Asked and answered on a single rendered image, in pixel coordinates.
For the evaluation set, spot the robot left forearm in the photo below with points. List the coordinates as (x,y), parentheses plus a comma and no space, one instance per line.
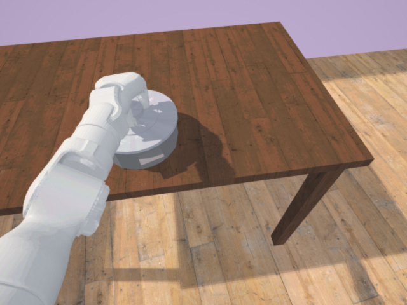
(95,140)

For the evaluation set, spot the knob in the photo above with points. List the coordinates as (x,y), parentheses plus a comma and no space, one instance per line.
(137,109)

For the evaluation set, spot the left robot hand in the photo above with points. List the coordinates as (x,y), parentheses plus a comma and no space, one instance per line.
(136,86)

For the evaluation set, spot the pot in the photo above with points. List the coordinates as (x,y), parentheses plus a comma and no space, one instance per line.
(148,158)

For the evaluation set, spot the left robot upper arm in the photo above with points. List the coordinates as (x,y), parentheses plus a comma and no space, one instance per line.
(34,256)

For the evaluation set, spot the lid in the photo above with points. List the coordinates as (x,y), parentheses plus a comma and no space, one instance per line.
(155,126)

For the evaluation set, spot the table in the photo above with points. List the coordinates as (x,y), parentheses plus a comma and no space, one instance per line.
(249,108)

